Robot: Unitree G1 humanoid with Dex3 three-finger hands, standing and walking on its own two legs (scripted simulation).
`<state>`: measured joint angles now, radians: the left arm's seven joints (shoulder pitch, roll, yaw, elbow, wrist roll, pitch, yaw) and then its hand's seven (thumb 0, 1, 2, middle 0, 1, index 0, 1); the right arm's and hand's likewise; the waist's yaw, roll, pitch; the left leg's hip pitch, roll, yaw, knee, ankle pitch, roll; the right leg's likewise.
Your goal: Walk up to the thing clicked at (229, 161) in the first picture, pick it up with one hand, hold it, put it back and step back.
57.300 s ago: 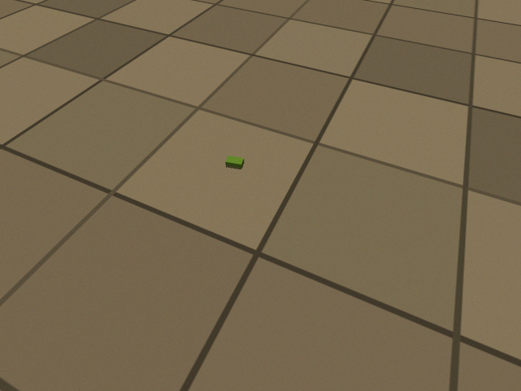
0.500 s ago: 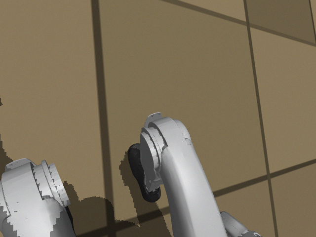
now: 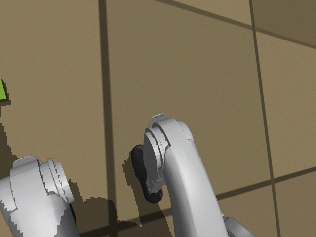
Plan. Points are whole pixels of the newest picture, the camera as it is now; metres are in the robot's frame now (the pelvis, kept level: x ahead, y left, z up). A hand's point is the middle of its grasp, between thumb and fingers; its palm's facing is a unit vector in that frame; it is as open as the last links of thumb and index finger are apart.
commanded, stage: withdraw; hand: left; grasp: from above
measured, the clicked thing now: out of the picture +0.48 +0.26 -0.30
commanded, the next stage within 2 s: home in 0.74 s
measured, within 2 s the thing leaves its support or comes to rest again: neither
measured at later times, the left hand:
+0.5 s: hand out of the picture +0.45 +0.27 -0.09, palm faces -0.54 -0.10 -0.84, open 13.1 cm
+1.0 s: hand out of the picture +0.49 +0.32 -0.11, palm faces -0.35 -0.09 -0.93, open 12.7 cm
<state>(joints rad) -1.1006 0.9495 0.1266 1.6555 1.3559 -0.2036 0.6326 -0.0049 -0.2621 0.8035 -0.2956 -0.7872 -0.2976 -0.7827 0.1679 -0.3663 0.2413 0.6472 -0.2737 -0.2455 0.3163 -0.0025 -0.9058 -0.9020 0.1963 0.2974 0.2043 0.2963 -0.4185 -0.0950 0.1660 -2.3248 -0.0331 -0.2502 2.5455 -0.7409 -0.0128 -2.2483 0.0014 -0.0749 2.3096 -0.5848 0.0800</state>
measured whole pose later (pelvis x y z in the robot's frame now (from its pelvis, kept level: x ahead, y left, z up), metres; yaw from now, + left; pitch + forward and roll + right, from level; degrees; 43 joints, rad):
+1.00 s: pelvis +0.01 -0.01 +0.03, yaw +6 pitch +37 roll -9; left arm -1.06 0.71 0.06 1.42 1.20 -0.07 0.39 0.00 -0.25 0.88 -0.25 -0.78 -0.24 -0.77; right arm 0.22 -0.28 0.05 0.73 -0.14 -0.07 0.18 0.00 -0.89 -0.89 0.20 0.30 0.21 0.30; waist -0.28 0.06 -0.07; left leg -2.31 -0.03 -0.12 2.39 -0.73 -0.01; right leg -2.28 -0.03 0.02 2.25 -0.62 0.07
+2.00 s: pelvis +0.05 -0.02 +0.35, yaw +12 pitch +17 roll -2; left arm 0.27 0.22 0.03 0.06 -0.04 0.41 0.09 0.01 0.90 0.90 -0.20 -0.31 -0.20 -0.30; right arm 0.25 -0.21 0.04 0.55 0.04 -0.12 -0.13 0.01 -0.90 -0.90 0.20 0.30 0.21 0.30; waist -0.07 0.04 -0.18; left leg -1.02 0.04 -0.08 1.27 -0.55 -0.04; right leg -1.02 -0.04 -0.03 1.21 -0.48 0.03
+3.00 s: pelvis +0.08 -0.01 +0.41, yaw +12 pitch +9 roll -2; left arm 0.49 0.22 0.03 -0.13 -0.05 0.47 0.02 0.01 0.90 0.90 -0.20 -0.30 -0.20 -0.30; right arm 0.30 -0.22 0.03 0.56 0.00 -0.25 -0.18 0.01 -0.90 -0.90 0.20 0.30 0.21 0.30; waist -0.03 0.04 -0.15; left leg -0.68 0.04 -0.06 1.01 -0.50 -0.03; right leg -0.68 -0.04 -0.04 0.94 -0.42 0.04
